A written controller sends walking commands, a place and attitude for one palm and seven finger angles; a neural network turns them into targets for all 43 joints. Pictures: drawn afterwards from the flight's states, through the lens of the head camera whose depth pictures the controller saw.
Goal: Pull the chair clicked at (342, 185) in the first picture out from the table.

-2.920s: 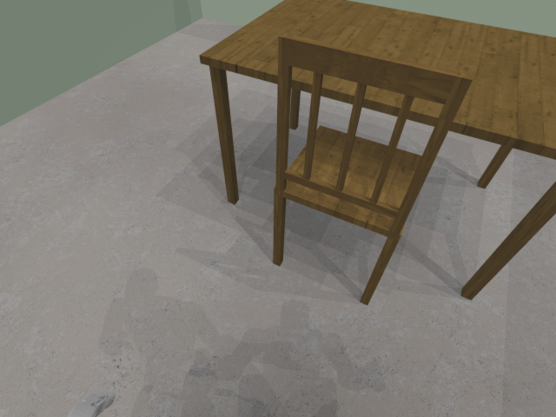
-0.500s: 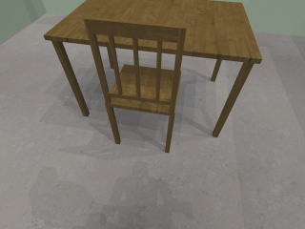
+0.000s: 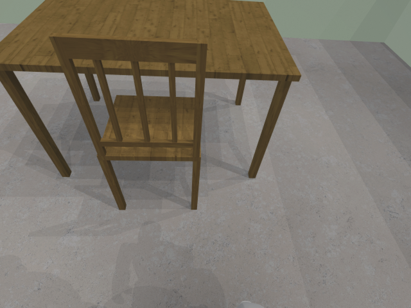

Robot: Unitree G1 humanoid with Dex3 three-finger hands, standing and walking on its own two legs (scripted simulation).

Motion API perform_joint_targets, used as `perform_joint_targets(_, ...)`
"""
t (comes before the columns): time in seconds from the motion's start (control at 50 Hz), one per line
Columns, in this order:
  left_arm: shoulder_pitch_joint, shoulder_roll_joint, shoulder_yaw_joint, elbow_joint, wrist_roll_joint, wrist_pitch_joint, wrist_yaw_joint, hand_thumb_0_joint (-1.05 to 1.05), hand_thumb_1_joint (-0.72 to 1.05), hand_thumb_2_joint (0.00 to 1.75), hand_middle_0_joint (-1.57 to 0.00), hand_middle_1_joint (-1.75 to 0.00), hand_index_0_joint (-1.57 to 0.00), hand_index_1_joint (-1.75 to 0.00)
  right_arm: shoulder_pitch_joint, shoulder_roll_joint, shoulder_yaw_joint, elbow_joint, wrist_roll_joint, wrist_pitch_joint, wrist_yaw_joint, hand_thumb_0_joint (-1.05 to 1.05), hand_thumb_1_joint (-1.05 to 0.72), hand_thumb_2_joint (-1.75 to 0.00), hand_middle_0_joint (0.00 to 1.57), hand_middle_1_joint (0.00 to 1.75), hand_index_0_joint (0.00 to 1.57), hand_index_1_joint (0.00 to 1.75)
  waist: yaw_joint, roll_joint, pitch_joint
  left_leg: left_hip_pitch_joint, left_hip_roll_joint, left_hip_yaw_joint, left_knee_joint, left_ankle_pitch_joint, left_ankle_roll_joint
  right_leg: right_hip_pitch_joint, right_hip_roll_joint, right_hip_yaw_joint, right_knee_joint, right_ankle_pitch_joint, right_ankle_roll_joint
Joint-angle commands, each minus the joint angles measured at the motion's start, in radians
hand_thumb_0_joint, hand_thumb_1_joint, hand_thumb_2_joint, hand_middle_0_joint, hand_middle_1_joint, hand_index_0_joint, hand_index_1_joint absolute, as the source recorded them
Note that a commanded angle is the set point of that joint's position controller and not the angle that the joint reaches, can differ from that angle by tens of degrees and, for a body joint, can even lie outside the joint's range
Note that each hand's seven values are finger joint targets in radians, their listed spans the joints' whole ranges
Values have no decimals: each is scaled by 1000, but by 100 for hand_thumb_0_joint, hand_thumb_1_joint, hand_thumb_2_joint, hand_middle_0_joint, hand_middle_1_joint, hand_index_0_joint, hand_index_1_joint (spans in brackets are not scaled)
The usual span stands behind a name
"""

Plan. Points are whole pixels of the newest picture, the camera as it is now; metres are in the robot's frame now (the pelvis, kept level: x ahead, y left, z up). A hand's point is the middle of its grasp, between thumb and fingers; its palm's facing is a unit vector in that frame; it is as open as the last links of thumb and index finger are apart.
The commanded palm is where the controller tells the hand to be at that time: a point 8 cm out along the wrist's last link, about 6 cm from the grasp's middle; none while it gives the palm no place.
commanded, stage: take the last steps up to it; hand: left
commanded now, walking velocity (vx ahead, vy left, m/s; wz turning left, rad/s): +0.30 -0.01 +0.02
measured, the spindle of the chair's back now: (141, 106) +0.73 +0.21 -0.07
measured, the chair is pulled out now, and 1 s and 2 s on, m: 0.00 0.00 0.00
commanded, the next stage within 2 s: come to a stop and stand still in 0.54 s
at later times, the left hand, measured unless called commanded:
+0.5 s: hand out of the picture +0.15 +0.15 -0.18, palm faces +0.12 -0.97 -0.20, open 7.2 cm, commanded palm none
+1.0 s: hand (129, 252) +0.29 +0.18 -0.19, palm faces +0.06 -0.97 -0.22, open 7.3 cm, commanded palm none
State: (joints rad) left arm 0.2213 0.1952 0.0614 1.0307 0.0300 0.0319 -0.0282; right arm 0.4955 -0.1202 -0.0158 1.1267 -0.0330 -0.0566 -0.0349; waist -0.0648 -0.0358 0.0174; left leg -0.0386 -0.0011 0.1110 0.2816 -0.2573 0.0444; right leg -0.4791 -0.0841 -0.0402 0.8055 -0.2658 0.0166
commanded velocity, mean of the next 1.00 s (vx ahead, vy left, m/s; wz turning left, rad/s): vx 0.06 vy -0.02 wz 0.02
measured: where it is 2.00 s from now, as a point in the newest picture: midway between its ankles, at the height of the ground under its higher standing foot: outside the picture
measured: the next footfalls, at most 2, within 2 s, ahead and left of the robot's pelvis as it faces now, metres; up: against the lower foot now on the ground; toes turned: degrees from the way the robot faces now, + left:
right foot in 0.14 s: +0.13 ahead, -0.14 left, +0.00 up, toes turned -7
left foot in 0.60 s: +0.33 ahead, +0.10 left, +0.00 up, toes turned +10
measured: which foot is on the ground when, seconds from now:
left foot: down 0.00-0.16, up 0.18-0.58, down 0.60-1.00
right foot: up 0.00-0.12, down 0.14-0.60, up 0.62-1.00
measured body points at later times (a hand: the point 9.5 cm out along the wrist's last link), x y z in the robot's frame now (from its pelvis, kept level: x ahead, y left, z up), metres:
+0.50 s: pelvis +0.17 -0.03 -0.01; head +0.18 -0.03 +0.44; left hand +0.14 +0.20 -0.16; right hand +0.25 -0.26 -0.15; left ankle +0.26 +0.10 -0.71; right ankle +0.09 -0.14 -0.75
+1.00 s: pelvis +0.25 +0.00 -0.01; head +0.29 +0.00 +0.44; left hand +0.29 +0.24 -0.17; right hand +0.31 -0.23 -0.17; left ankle +0.29 +0.10 -0.75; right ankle +0.25 -0.12 -0.72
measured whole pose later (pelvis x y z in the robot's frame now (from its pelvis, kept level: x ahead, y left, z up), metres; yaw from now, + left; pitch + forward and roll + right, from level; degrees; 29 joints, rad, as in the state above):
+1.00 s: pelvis +0.25 +0.00 -0.01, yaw +1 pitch -1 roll +0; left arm 0.22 0.17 0.05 1.02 0.02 0.05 0.04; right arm 0.16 -0.16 -0.05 1.04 -0.03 0.02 -0.04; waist 0.00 -0.01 0.08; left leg -0.28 0.03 0.16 0.49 -0.20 0.05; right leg -0.35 -0.04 -0.04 0.77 -0.41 0.01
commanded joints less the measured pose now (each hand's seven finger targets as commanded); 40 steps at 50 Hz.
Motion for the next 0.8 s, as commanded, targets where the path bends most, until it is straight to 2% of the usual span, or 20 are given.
perform_joint_targets(0.0, -174, 5, -10, -113, -4, -53, -2, 0, 90, 90, -20, -30, -20, -30, 97, -160, -32, 10, -2, -13, -7, 0, -90, -90, 20, 30, 20, 30, -16, 174, 89, 26, 280, -205, -71, 243, 134, -60, 17, -58, -132, -51, -14)
perform_joint_targets(0.06, -121, 9, 1, -85, -7, -61, 2, 0, 90, 90, -20, -30, -20, -30, 80, -151, -32, 25, 1, -9, -6, 0, -90, -90, 20, 30, 20, 30, 24, 141, 67, -77, 260, -178, -1, 224, 108, 147, 45, -74, -259, 2, -31)
perform_joint_targets(0.08, -44, 16, 7, -55, -5, -67, 4, 0, 90, 90, -20, -30, -20, -30, 65, -147, -30, 26, 6, -9, -5, 0, -90, -90, 20, 30, 20, 30, 64, 110, 33, -121, 227, -141, 75, 231, 82, 282, 68, -96, -331, 53, -39)
perform_joint_targets(0.1, 75, 57, 18, -15, -3, -77, 11, 0, 90, 90, -20, -30, -20, -30, 59, -132, -28, 26, 15, -13, 0, 0, -90, -90, 20, 30, 20, 30, 117, 66, -33, -229, 193, -99, 222, 224, 49, 504, 18, -33, -362, 71, -65)
perform_joint_targets(0.12, 219, 145, 40, 25, 2, -92, 24, 0, 90, 90, -20, -30, -20, -30, 58, -88, -20, 5, 26, -21, 12, 0, -90, -90, 20, 30, 20, 30, 170, -114, -130, -447, 110, -7, 472, 32, 2, 759, -199, 203, -419, -40, -142)
perform_joint_targets(0.14, 318, 229, 56, 50, -12, -93, 32, 0, 90, 90, -20, -30, -20, -30, 17, -81, -17, -33, 24, -21, 11, 0, -90, -90, 20, 30, 20, 30, 184, -238, -165, -613, 32, 1, 753, -337, -22, 803, -393, 506, -541, -39, -218)
perform_joint_targets(0.16, 301, 211, 51, 48, -24, -87, 39, 0, 90, 90, -20, -30, -20, -30, -33, -129, -33, -44, 17, -12, 12, 0, -90, -90, 20, 30, 20, 30, 179, -121, -95, -634, 69, -82, 876, -303, -6, 690, -393, 489, -582, -56, -234)
perform_joint_targets(0.22, 117, 70, 17, 15, -18, -96, 45, 0, 90, 90, -20, -30, -20, -30, -76, -62, -40, -31, 13, 6, 26, 0, -90, -90, 20, 30, 20, 30, 91, -33, 76, -597, 147, -96, 890, -90, -18, 397, -271, 220, -631, -19, -181)
perform_joint_targets(0.28, 124, -2, 3, 14, -7, -113, 48, 0, 90, 90, -20, -30, -20, -30, -41, -16, -43, -22, 4, 29, 30, 0, -90, -90, 20, 30, 20, 30, 38, -34, 117, -546, 143, -64, 827, -11, -46, 286, -207, 51, -648, 213, -162)
perform_joint_targets(0.4, 137, 53, -1, 12, -4, -122, 47, 0, 90, 90, -20, -30, -20, -30, -208, -47, -44, -110, 6, 32, 56, 0, -90, -90, 20, 30, 20, 30, 47, -100, 111, -527, 129, -23, 567, 76, -53, 316, -176, -19, -620, 382, -171)
perform_joint_targets(0.48, 165, 101, 9, 26, 0, -115, 51, 0, 90, 90, -20, -30, -20, -30, -292, -76, -41, -150, 9, 16, 62, 0, -90, -90, 20, 30, 20, 30, 70, -103, 84, -419, 89, -8, 412, 47, -24, 366, -192, 0, -544, 463, -158)
perform_joint_targets(0.52, 164, 114, 11, 34, -3, -107, 52, 0, 90, 90, -20, -30, -20, -30, -221, -101, -41, -134, 4, 8, 52, 0, -90, -90, 20, 30, 20, 30, 30, -74, 36, -266, 39, 16, 297, 70, -8, 377, -155, -31, -399, 551, -135)
perform_joint_targets(0.54, 168, 107, 9, 37, -7, -102, 51, 0, 90, 90, -20, -30, -20, -30, -117, -135, -49, -104, 0, 2, 45, 0, -90, -90, 20, 30, 20, 30, -13, -31, -26, -108, 30, 12, 219, 147, -3, 346, -119, -56, -230, 517, -110)
perform_joint_targets(0.56, 199, 74, 2, 31, -14, -98, 46, 0, 90, 90, -20, -30, -20, -30, -21, -224, -67, -85, -11, -5, 34, 0, -90, -90, 20, 30, 20, 30, -38, 126, -104, 75, 172, -137, 199, 306, 43, 204, -29, -101, -13, 250, -65)
perform_joint_targets(0.58, 233, 21, -8, 14, -27, -95, 41, 0, 90, 90, -20, -30, -20, -30, 25, -316, -83, -86, -5, -4, 23, 0, -90, -90, 20, 30, 20, 30, -30, 363, -183, 216, 414, -448, 105, 504, 156, -13, 92, -117, 285, -328, -31)
perform_joint_targets(0.6, 210, 51, -2, 4, -16, -90, 48, 0, 90, 90, -20, -30, -20, -30, -3, -312, -73, -95, 11, 10, 16, 0, -90, -90, 20, 30, 20, 30, -25, 282, -185, 156, 448, -468, 52, 433, 211, -39, 66, -13, 425, -372, -52)
perform_joint_targets(0.64, 160, 24, -8, 17, -12, -81, 48, 0, 90, 90, -20, -30, -20, -30, -176, -212, -46, -131, 14, 4, 7, 0, -90, -90, 20, 30, 20, 30, 25, 184, -41, -80, 380, -335, 1, 348, 182, -57, 0, 25, 447, -234, -41)
perform_joint_targets(0.66, 173, 13, -14, 39, -13, -70, 48, 0, 90, 90, -20, -30, -20, -30, -262, -159, -26, -146, 16, 1, 1, 0, -90, -90, 20, 30, 20, 30, 63, 102, 18, -189, 353, -259, -9, 437, 159, 12, -24, 44, 371, -189, -21)
perform_joint_targets(0.7, 241, -27, -31, 67, -18, -41, 57, 0, 90, 90, -20, -30, -20, -30, -322, -141, -7, -142, 16, 0, -7, 0, -90, -90, 20, 30, 20, 30, 109, 95, -3, -246, 300, -133, 12, 662, 124, 140, -20, 41, 201, -135, 9)
perform_joint_targets(0.78, 237, -3, -28, 56, -14, -1, 70, 0, 90, 90, -20, -30, -20, -30, -314, -166, -24, -121, 24, 30, -15, 0, -90, -90, 20, 30, 20, 30, 97, 136, -58, -204, 310, -118, 23, 628, 133, 190, 5, 12, 42, -124, 17)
